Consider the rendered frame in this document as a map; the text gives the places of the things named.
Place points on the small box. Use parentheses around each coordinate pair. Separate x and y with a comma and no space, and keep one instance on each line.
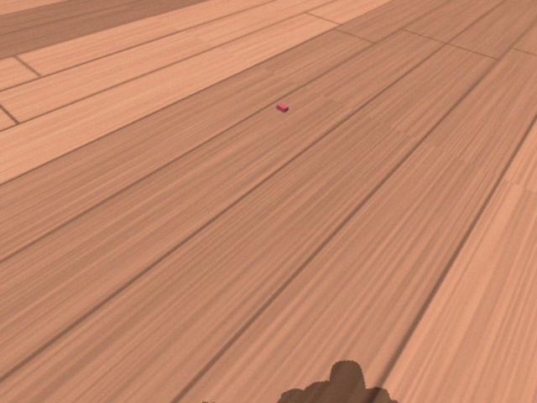
(282,107)

